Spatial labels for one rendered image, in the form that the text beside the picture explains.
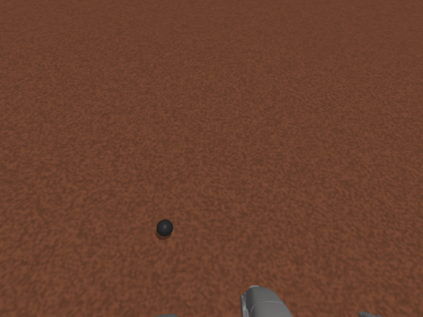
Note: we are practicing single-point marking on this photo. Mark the ball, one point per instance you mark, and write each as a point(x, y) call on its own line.
point(164, 227)

